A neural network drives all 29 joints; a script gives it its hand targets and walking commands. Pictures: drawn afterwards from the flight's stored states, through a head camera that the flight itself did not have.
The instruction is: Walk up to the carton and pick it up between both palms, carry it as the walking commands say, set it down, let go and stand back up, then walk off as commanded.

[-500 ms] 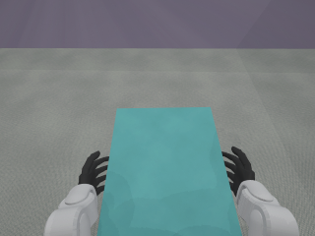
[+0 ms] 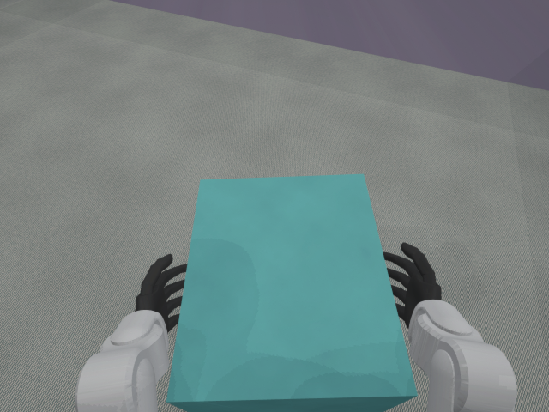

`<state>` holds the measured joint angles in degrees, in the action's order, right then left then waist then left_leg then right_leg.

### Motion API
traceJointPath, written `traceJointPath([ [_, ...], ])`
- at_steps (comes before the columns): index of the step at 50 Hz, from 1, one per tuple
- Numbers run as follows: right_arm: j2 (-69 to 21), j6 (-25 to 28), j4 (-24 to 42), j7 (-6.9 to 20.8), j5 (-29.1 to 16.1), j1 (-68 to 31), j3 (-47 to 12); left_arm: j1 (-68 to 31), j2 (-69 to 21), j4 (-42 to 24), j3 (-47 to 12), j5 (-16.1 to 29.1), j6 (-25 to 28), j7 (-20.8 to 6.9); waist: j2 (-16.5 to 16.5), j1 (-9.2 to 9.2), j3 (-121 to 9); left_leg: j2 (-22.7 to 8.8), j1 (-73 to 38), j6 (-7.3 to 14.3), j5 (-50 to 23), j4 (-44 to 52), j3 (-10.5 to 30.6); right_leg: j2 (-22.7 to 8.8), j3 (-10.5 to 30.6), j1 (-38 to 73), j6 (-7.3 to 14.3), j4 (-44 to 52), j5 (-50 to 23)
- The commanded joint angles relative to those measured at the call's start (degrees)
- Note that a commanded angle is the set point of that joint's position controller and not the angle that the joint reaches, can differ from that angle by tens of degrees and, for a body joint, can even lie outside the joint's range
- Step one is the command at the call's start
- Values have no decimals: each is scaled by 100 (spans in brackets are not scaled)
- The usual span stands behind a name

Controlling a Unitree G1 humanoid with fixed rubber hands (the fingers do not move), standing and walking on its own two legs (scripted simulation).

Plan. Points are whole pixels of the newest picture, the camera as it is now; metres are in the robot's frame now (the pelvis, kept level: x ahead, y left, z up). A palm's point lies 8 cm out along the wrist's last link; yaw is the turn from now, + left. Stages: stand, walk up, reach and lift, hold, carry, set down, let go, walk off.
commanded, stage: carry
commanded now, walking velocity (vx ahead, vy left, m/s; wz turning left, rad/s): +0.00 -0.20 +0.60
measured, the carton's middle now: (285, 302) +0.30 -0.01 +0.01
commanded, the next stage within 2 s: none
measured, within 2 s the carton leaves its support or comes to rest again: neither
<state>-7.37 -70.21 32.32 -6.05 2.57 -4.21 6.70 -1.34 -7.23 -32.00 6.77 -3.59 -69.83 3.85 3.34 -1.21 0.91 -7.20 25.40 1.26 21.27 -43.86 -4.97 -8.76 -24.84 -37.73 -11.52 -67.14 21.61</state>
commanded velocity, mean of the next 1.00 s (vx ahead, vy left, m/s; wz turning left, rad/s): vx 0.00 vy -0.20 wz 0.60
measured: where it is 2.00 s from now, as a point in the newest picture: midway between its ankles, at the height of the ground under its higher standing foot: outside the picture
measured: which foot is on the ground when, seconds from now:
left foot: down 0.00-0.16, up 0.18-0.72, down 0.74-1.00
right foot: up 0.00-0.14, down 0.16-0.74, up 0.76-1.00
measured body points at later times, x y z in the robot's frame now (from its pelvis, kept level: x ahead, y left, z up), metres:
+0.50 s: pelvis -0.05 -0.13 +0.02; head -0.03 -0.13 +0.46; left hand +0.14 +0.10 +0.09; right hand +0.25 -0.21 +0.10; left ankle -0.13 +0.02 -0.61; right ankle +0.03 -0.15 -0.70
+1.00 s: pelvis -0.11 -0.17 +0.02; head -0.08 -0.14 +0.47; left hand +0.01 +0.11 +0.09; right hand +0.20 -0.16 +0.09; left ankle -0.11 +0.00 -0.70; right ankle -0.11 -0.27 -0.68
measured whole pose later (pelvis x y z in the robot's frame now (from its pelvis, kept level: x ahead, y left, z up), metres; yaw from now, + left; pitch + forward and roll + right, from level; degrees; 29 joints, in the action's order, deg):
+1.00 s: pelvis -0.11 -0.17 +0.02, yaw +35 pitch +5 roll -1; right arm -7.4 -64.6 32.3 -3.8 2.7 0.6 6.7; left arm -0.9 -7.2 -33.5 4.9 -3.6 -69.4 5.4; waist 0.4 0.7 0.2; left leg -0.4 29.4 -2.7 7.2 -31.8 6.1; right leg -3.2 -13.6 -21.4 -1.4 -47.2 27.9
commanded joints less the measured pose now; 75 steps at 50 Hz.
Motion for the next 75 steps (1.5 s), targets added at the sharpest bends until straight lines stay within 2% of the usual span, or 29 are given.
traceJointPath([
  [1,-4622,286,980,742,-1945,-2390,-4045,-2788,-4824,-1030,-4405,1859,368,-384,-1744,-15,-1710,-967,-821,438,-3743,1779,2449,240,2266,787,673,648,1218],
  [3,-4683,325,917,829,-1972,-2125,-4186,-2371,-4826,-953,-4363,1700,388,-404,-2849,87,-1950,-465,-37,149,-2548,1430,1332,263,1718,2236,981,2355,307],
  [5,-4419,272,812,732,-1855,-2176,-4253,-2229,-4502,-907,-4358,1655,299,-406,-1090,421,-2001,266,1211,-141,-677,-401,926,-1,2222,4050,1104,4611,-801],
  [6,-4084,221,814,707,-1812,-1910,-4384,-1747,-4251,-666,-4316,1560,248,-426,847,174,-2010,659,1328,-272,1834,-2135,288,-1316,2629,3617,1168,4838,-1961],
  [7,-3900,125,616,700,-1790,-1749,-4459,-1443,-3939,-467,-4100,1492,189,-461,1498,105,-1878,517,1462,-464,2178,-2967,490,-2138,3045,3008,1182,5010,-1642],
  [8,-3840,85,577,704,-1768,-2014,-4363,-1759,-3920,-528,-4163,1545,113,-466,780,136,-1342,349,1740,-412,1856,-3200,614,-1959,2863,2684,1208,5168,-508],
  [10,-4075,69,661,663,-1793,-2680,-4478,-2264,-3892,-550,-3839,1606,89,-554,891,125,-903,276,2002,-371,999,-3650,487,-1694,2315,2504,802,5353,347],
  [14,-4077,41,602,619,-1704,-2852,-4381,-2373,-3871,-286,-3795,1669,135,-631,1120,-8,-746,221,1675,-387,804,-3770,167,-1473,1540,2295,1117,5406,1180],
  [17,-3955,-29,198,603,-1637,-2268,-4180,-2180,-3740,-194,-3750,1519,112,-520,485,-60,-811,100,1631,-352,601,-3181,11,-1455,1295,2588,1204,5372,1013],
  [21,-4286,64,720,651,-1906,-2452,-4416,-2133,-4158,-677,-3974,1646,242,-475,111,183,-1844,87,2308,-254,722,-2542,-88,-1571,1541,4666,1315,4104,-3015],
  [24,-4238,98,878,661,-1839,-2463,-4333,-2350,-4349,-772,-4211,1768,235,-484,415,164,-1988,54,2241,-311,670,-2234,-271,-1837,1425,4565,1515,4103,-2569],
  [27,-4164,137,839,742,-1796,-2352,-4124,-2486,-4446,-804,-4426,1712,230,-447,-28,129,-1835,-147,1679,-211,832,-1941,-251,-2168,1362,3642,1849,4243,-1831],
  [30,-4131,83,312,775,-1641,-1761,-3894,-2534,-4277,-687,-4451,1709,200,-440,567,56,-2133,-174,973,-142,680,-1468,-241,-2313,1093,3164,1960,4402,-463],
  [33,-4038,104,212,772,-1630,-1698,-3797,-2600,-4311,-433,-4501,1711,134,-467,-337,-251,-2132,-103,-959,365,-162,414,729,-1656,432,1742,1321,3064,908],
  [35,-4099,190,178,832,-1653,-1590,-3604,-2864,-4412,-922,-4643,1741,127,-429,-3296,-166,-1172,-1174,-60,914,2055,3356,4943,-154,1061,537,656,613,1745],
  [36,-4234,241,148,810,-1676,-1679,-3663,-3089,-4452,-926,-4702,1760,144,-431,-2643,-11,-878,-1320,708,1008,2895,3787,5897,98,2228,556,708,-233,1506],
  [37,-4147,195,-126,857,-1531,-1406,-3573,-3138,-4492,-854,-4818,1747,157,-386,-1847,42,-568,-1241,993,695,3195,3859,5519,151,2552,511,819,-404,1227],
  [41,-4355,301,446,971,-1805,-2074,-3849,-2642,-4893,-473,-4658,1704,222,-382,-1557,60,-1528,-388,-46,-102,587,3066,3166,545,2160,1000,877,99,604],
  [42,-4376,339,511,992,-1789,-1904,-3862,-2623,-4925,-693,-4714,1734,271,-370,-2106,57,-1617,-178,-301,-248,-548,2692,2572,572,1947,1003,848,540,712],
  [46,-4468,449,683,877,-1634,-1662,-3849,-2596,-4920,-1079,-4892,1925,310,-365,-2250,49,-2225,-22,-1296,-253,-2914,2548,2759,1123,1707,2075,992,3034,1079],
  [48,-4403,498,1048,765,-1698,-1760,-4160,-2118,-4841,-1017,-4592,1932,360,-434,-991,233,-2710,211,-699,-98,-2602,962,2273,665,2074,3728,1130,5281,-58],
  [49,-4429,483,1113,717,-1707,-1684,-4258,-1983,-4810,-927,-4490,1844,366,-488,321,183,-2630,608,309,-55,-315,385,1671,-115,2185,4701,1255,5298,-861],
  [50,-4354,484,1219,706,-1728,-2024,-4395,-1914,-4748,-718,-4307,1807,351,-554,1437,99,-2327,1042,1761,-258,1458,-959,644,-1297,2700,5265,1576,4295,-4011],
  [51,-3964,496,1327,674,-1665,-1857,-4336,-1403,-4440,-566,-4190,1714,369,-575,1212,86,-2065,546,2437,-282,1346,-1637,440,-1912,2587,5156,1694,3861,-5536],
  [52,-4070,505,1423,685,-1742,-2141,-4364,-1738,-4454,-887,-4231,1836,419,-578,1022,73,-1618,342,2579,-129,1150,-1704,421,-1752,2270,4828,1573,3922,-5584],
  [56,-4415,267,788,661,-1732,-2057,-4325,-2299,-4384,-899,-4190,1931,325,-642,766,-10,-1156,463,2119,-155,98,-2507,-131,-1285,1091,3978,1718,3932,-4892],
  [64,-4046,75,887,629,-1711,-2343,-4323,-2379,-4097,-822,-4092,1843,171,-587,782,94,-1099,246,2398,-160,496,-2320,-71,-1503,1245,4262,1904,4208,-2614],
  [71,-4056,19,650,630,-1656,-2026,-4179,-1998,-4180,-577,-4054,1817,144,-513,784,174,-1470,245,2063,-16,35,-1548,-329,-1714,1315,4661,1750,3566,-4724],
  [75,-4416,205,790,706,-1773,-2097,-4186,-2451,-4536,-1164,-4462,2072,281,-514,487,-1,-2353,750,244,163,-1328,741,-531,-1180,757,4743,1166,2000,-6548],
])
